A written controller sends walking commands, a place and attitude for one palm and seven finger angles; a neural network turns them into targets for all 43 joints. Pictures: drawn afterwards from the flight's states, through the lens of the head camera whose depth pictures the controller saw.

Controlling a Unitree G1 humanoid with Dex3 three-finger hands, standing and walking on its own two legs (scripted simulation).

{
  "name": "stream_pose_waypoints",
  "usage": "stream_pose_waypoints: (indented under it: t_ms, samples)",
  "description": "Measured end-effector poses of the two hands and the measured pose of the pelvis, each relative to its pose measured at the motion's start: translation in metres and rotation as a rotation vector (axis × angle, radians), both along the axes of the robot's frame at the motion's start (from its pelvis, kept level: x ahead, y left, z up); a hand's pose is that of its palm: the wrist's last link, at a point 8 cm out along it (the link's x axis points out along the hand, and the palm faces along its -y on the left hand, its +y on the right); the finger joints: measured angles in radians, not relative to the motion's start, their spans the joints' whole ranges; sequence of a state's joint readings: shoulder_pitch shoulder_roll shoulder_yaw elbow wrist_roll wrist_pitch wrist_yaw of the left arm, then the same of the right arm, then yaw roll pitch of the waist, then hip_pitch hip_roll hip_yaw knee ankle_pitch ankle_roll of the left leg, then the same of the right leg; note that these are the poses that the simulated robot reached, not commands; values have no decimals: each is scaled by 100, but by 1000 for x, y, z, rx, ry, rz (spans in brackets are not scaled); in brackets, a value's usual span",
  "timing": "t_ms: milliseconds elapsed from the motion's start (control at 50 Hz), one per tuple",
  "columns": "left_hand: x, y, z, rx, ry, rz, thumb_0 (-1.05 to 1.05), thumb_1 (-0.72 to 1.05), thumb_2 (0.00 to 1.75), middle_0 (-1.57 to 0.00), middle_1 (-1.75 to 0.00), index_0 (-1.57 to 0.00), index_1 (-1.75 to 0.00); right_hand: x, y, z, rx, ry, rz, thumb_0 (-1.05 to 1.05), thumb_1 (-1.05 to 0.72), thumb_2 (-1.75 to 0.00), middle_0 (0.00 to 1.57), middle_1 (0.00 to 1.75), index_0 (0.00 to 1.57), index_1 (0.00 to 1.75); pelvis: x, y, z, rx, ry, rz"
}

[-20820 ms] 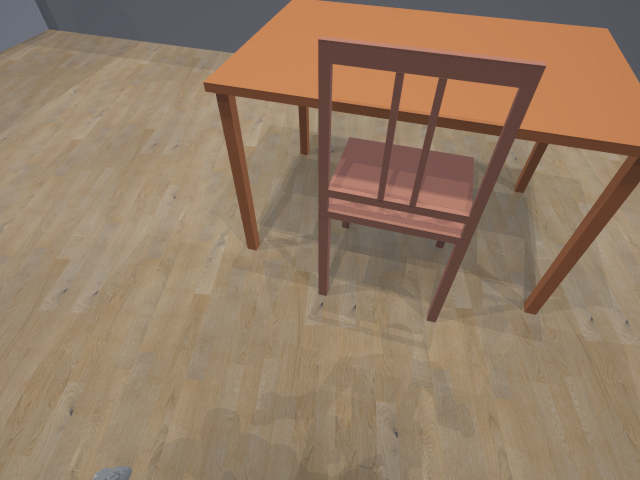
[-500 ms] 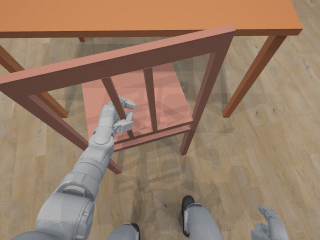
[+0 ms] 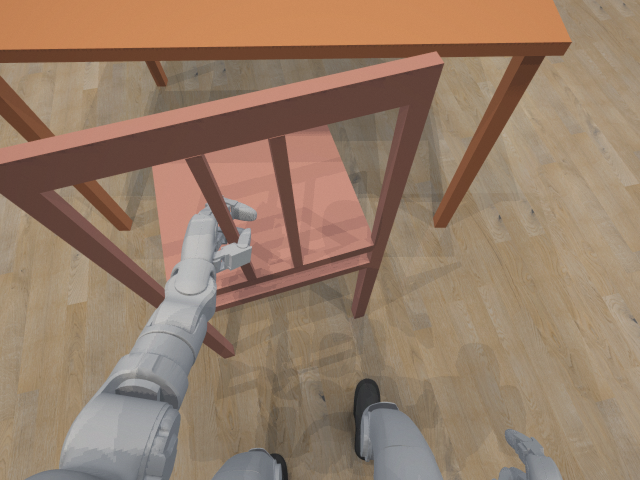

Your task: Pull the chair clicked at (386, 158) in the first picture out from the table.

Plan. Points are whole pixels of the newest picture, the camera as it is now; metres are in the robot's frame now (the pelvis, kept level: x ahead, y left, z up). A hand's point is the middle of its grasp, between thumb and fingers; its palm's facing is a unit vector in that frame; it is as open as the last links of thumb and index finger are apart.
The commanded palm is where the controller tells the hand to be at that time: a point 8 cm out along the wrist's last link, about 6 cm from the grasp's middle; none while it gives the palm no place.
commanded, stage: step backward, pulling the chair out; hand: left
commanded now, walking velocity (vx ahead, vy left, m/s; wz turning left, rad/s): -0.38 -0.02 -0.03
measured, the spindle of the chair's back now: (229, 230) +0.44 +0.12 -0.05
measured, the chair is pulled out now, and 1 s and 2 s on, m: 0.25 0.35 0.42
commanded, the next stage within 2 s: none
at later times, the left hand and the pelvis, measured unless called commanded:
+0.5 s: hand (237, 293) +0.34 +0.10 -0.04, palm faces -0.07 -0.97 -0.25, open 5.4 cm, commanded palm +0.34 +0.15 -0.04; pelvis -0.05 -0.01 +0.00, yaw +0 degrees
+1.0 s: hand (238, 314) +0.31 +0.10 -0.04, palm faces -0.03 -0.97 -0.25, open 5.4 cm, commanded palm +0.29 +0.15 -0.04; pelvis -0.09 -0.02 +0.00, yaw +1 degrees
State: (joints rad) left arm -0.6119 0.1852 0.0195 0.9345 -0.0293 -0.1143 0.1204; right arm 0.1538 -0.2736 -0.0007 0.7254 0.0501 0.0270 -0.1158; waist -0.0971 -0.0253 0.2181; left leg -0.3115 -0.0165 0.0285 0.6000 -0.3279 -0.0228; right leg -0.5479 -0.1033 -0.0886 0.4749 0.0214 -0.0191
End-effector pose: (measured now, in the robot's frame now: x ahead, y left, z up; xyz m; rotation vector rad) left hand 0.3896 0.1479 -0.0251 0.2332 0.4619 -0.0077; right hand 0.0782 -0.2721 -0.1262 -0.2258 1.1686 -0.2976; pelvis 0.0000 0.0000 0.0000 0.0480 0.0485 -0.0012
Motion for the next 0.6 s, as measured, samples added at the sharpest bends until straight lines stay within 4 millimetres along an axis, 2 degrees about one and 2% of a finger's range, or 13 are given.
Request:
stream_pose_waypoints:
  t_ms: [60,140,220,400,520,600]
  samples:
    - [-10,1,2,2,14,-6,1,73,77,-20,-115,-44,-144,-9,-6,9,-23,-2,0,1,-91,-90,21,30,20,30,-1,1,3,-7,0,-5]
    - [-22,1,3,8,24,2,1,72,77,-20,-115,-45,-144,-13,-7,4,6,31,-1,1,-91,-90,20,30,20,30,0,-6,6,-32,5,5]
    - [-28,1,4,1,33,14,2,72,78,-19,-114,-46,-144,-12,-4,3,20,32,27,1,-91,-90,20,30,20,30,-14,-9,8,-36,-6,28]
    - [-49,4,5,6,35,-17,1,73,76,-18,-113,-44,-144,-17,12,7,8,-46,26,1,-91,-90,21,30,20,30,-43,4,6,-7,-14,7]
    - [-68,4,5,34,6,-3,1,71,78,-22,-115,-44,-144,-28,24,-9,90,-41,27,1,-91,-90,21,30,20,30,-47,-8,1,-9,-23,-8]
    - [-75,3,5,37,6,19,1,70,79,-23,-115,-45,-144,-39,20,-15,109,-33,11,1,-91,-90,21,30,20,30,-55,-12,2,-16,-14,3]
